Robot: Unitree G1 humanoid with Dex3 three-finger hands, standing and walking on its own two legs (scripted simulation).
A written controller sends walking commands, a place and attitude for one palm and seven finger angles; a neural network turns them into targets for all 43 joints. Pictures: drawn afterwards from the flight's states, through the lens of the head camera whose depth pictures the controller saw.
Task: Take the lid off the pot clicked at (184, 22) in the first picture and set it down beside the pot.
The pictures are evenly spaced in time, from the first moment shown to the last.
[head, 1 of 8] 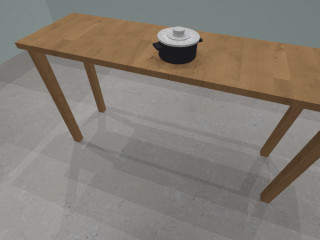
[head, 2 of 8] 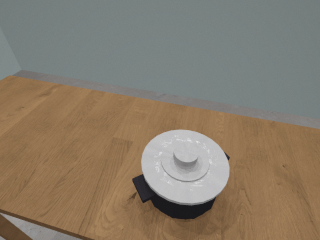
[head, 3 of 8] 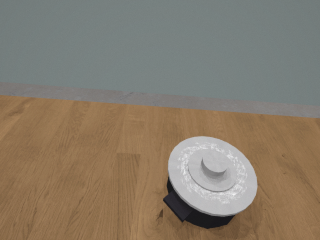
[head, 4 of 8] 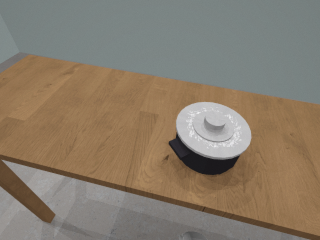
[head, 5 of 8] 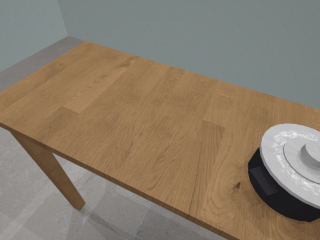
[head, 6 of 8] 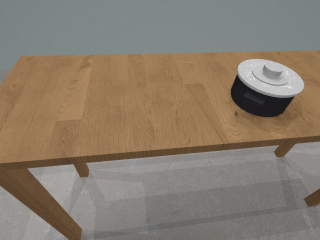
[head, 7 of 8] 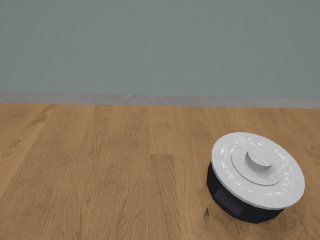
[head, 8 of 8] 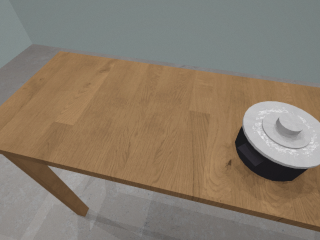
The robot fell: no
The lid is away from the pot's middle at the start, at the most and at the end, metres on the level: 0.00 0.00 0.00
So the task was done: no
